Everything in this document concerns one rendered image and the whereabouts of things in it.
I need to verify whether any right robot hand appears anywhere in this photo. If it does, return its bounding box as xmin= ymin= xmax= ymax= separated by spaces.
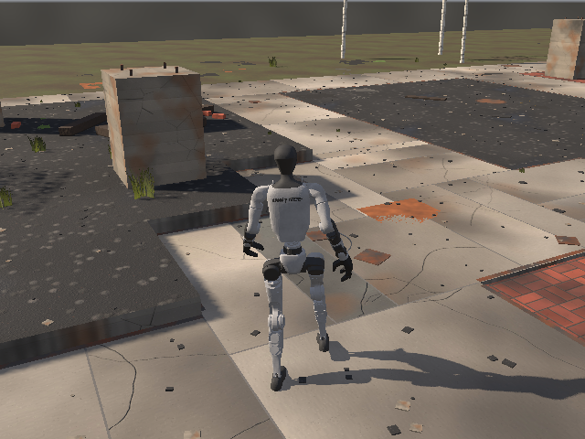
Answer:
xmin=333 ymin=255 xmax=353 ymax=282

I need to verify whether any robot left shin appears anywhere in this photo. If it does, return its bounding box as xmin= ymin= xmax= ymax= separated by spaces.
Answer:
xmin=268 ymin=314 xmax=283 ymax=378

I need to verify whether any robot right upper arm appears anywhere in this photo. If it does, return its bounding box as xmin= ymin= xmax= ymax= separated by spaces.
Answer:
xmin=306 ymin=183 xmax=335 ymax=234

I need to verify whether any left robot hand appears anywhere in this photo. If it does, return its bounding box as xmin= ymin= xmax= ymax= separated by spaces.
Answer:
xmin=243 ymin=241 xmax=264 ymax=257

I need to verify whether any robot right forearm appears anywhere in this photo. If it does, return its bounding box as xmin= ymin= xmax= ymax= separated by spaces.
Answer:
xmin=326 ymin=219 xmax=349 ymax=261

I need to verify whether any robot shin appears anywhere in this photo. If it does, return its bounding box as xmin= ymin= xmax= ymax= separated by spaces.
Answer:
xmin=268 ymin=314 xmax=283 ymax=378
xmin=314 ymin=285 xmax=327 ymax=340

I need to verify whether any robot right shin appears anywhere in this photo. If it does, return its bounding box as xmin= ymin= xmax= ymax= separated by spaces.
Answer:
xmin=314 ymin=285 xmax=327 ymax=340

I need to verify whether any robot left upper arm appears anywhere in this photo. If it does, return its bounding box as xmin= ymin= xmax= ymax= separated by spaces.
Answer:
xmin=246 ymin=185 xmax=269 ymax=234

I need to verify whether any robot left forearm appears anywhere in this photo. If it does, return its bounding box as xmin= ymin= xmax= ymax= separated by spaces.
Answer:
xmin=243 ymin=221 xmax=256 ymax=247

